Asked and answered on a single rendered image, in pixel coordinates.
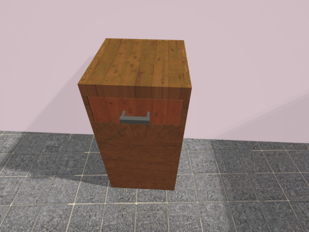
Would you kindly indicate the drawer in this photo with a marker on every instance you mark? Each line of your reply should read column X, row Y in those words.
column 162, row 111

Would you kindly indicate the cabinet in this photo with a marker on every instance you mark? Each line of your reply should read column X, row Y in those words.
column 139, row 156

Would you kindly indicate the handle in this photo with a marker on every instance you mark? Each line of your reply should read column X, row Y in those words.
column 134, row 119

